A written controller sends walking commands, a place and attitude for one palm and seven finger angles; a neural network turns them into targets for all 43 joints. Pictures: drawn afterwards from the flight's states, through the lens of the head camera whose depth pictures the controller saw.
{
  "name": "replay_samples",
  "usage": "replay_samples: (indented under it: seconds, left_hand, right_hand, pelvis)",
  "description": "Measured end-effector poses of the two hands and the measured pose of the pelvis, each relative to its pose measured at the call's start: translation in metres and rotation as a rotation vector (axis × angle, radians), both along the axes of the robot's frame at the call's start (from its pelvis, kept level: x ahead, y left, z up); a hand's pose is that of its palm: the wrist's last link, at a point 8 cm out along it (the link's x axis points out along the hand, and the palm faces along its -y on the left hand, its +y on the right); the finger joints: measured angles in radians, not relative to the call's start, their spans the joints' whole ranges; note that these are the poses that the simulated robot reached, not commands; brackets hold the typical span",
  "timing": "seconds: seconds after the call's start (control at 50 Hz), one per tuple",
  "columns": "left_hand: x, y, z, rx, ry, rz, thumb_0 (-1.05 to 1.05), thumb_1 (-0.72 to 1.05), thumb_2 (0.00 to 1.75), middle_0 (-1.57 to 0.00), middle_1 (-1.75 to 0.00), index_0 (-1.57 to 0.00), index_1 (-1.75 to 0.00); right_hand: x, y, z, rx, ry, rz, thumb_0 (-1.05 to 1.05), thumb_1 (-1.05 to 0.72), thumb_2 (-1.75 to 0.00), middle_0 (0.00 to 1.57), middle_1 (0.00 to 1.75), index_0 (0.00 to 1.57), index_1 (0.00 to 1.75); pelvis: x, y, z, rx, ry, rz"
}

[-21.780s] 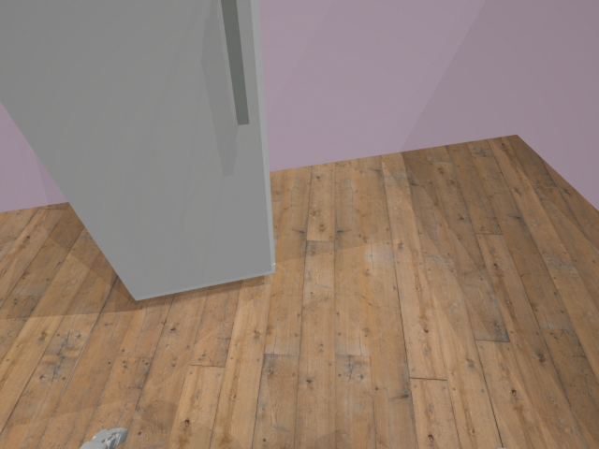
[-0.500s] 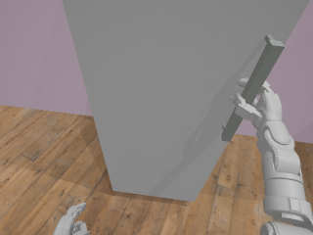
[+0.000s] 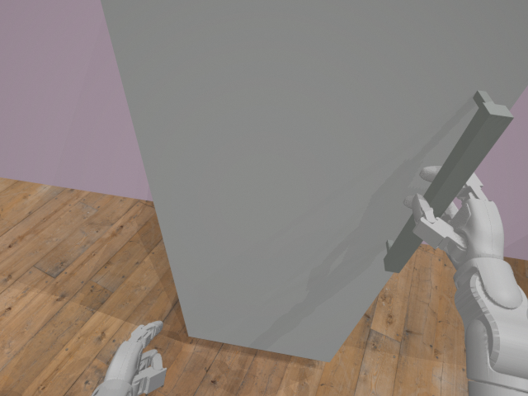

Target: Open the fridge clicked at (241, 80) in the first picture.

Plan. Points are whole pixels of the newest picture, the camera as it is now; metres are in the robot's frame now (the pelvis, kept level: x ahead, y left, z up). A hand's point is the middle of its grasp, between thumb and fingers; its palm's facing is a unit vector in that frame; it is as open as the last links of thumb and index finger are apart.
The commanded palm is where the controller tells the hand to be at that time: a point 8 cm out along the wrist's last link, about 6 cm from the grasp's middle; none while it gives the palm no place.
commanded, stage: walk backward, drawing the door open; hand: right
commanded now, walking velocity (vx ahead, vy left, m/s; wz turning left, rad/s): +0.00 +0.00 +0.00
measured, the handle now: (428, 197) +0.38 -0.20 +0.16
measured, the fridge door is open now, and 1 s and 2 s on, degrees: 1 7 4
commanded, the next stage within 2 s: stop walking and hold the door back in 0.90 s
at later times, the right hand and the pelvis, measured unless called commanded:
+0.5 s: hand (424, 218) +0.33 -0.18 +0.16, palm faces +0.23 +0.94 -0.26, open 6.6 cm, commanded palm +0.29 -0.22 +0.16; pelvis +0.11 +0.00 +0.01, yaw -7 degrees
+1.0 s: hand (417, 240) +0.30 -0.16 +0.16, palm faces +0.54 +0.80 -0.26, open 6.7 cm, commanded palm +0.24 -0.20 +0.15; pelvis +0.07 +0.11 -0.03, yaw -9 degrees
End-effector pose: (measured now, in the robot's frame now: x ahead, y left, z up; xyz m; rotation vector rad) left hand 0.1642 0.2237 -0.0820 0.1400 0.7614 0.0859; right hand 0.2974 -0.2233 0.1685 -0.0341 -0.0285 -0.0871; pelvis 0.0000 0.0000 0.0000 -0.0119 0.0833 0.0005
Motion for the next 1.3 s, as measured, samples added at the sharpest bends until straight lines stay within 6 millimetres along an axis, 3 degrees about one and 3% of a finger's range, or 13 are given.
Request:
replay_samples:
  seconds: [0.12,0.24,0.36,0.46,0.58,0.66,0.78,0.88,0.96,1.02,1.14,1.22,1.3]
  left_hand:
    - [0.024,0.004,0.014,0.002,-0.001,0.036,0.01,0.90,0.90,-0.20,-0.30,-0.20,-0.30]
    - [0.054,0.010,0.018,0.117,0.040,-0.034,0.01,0.90,0.90,-0.20,-0.30,-0.20,-0.30]
    - [0.087,-0.002,0.015,0.121,0.068,-0.062,0.01,0.90,0.90,-0.20,-0.30,-0.20,-0.30]
    - [0.113,-0.024,0.005,0.033,0.051,-0.097,0.01,0.90,0.90,-0.20,-0.30,-0.20,-0.30]
    - [0.159,-0.045,-0.025,-0.058,-0.045,-0.179,0.01,0.90,0.90,-0.20,-0.30,-0.20,-0.30]
    - [0.159,-0.022,-0.045,-0.034,-0.075,-0.245,0.01,0.90,0.90,-0.20,-0.30,-0.30,-0.37]
    - [0.167,0.034,-0.050,0.060,0.007,-0.258,0.01,0.90,0.90,-0.20,-0.30,-0.28,-0.35]
    - [0.156,0.076,-0.029,0.105,0.019,-0.181,0.01,0.90,0.90,-0.20,-0.30,-0.23,-0.32]
    - [0.131,0.106,-0.005,0.134,-0.011,-0.110,0.01,0.90,0.90,-0.20,-0.30,-0.21,-0.31]
    - [0.110,0.125,0.001,0.168,-0.078,-0.081,0.01,0.90,0.90,-0.20,-0.30,-0.21,-0.31]
    - [0.056,0.141,-0.017,0.136,0.036,-0.100,0.01,0.90,0.90,-0.20,-0.30,-0.20,-0.30]
    - [0.032,0.150,-0.039,0.109,0.073,-0.164,0.01,0.90,0.90,-0.20,-0.30,-0.20,-0.30]
    - [0.010,0.167,-0.045,0.103,0.122,-0.148,0.01,0.90,0.90,-0.20,-0.30,-0.20,-0.30]
  right_hand:
    - [-0.009,0.001,0.004,-0.037,0.031,0.005,0.00,-0.73,-0.76,0.24,1.31,0.19,1.37]
    - [-0.003,-0.007,0.006,-0.206,-0.078,-0.015,-0.02,-0.59,-0.75,0.35,1.34,0.28,1.39]
    - [0.003,-0.007,0.004,-0.203,-0.129,-0.035,-0.03,-0.57,-0.77,0.42,1.38,0.32,1.37]
    - [0.003,-0.004,0.006,-0.237,-0.109,-0.102,-0.04,-0.55,-0.80,0.45,1.39,0.34,1.38]
    - [0.001,0.002,0.003,-0.307,-0.154,-0.216,-0.07,-0.55,-0.82,0.46,1.40,0.30,1.39]
    - [0.002,0.009,-0.004,-0.322,-0.246,-0.335,-0.08,-0.58,-0.82,0.46,1.40,0.26,1.39]
    - [-0.001,0.015,-0.008,-0.331,-0.279,-0.430,-0.10,-0.59,-0.81,0.49,1.44,0.24,1.35]
    - [-0.018,0.020,-0.006,-0.335,-0.235,-0.465,-0.10,-0.60,-0.77,0.48,1.43,0.25,1.35]
    - [-0.035,0.025,-0.005,-0.319,-0.232,-0.457,-0.08,-0.62,-0.76,0.47,1.41,0.25,1.37]
    - [-0.049,0.028,-0.005,-0.355,-0.244,-0.446,-0.10,-0.62,-0.75,0.47,1.41,0.24,1.37]
    - [-0.068,0.038,-0.003,-0.313,-0.215,-0.493,-0.07,-0.61,-0.78,0.47,1.41,0.30,1.39]
    - [-0.069,0.043,-0.005,-0.308,-0.236,-0.562,-0.07,-0.60,-0.79,0.50,1.43,0.31,1.40]
    - [-0.067,0.042,-0.001,-0.312,-0.177,-0.574,-0.09,-0.59,-0.79,0.50,1.43,0.35,1.40]
  pelvis:
    - [0.036,-0.003,0.013,0.008,0.016,0.071]
    - [0.056,-0.007,0.017,0.025,0.000,-0.021]
    - [0.081,-0.014,0.018,0.051,-0.063,-0.037]
    - [0.103,-0.007,0.015,0.032,-0.094,-0.093]
    - [0.140,0.014,-0.015,-0.023,-0.147,-0.192]
    - [0.161,0.039,-0.039,-0.026,-0.178,-0.256]
    - [0.130,0.076,-0.042,-0.053,-0.165,-0.253]
    - [0.108,0.092,-0.028,-0.078,-0.133,-0.228]
    - [0.088,0.104,-0.021,-0.075,-0.104,-0.150]
    - [0.067,0.113,-0.025,-0.039,-0.129,-0.171]
    - [0.044,0.140,-0.013,0.024,-0.126,-0.201]
    - [0.025,0.169,-0.026,0.006,-0.100,-0.191]
    - [0.002,0.178,-0.018,0.006,-0.115,-0.198]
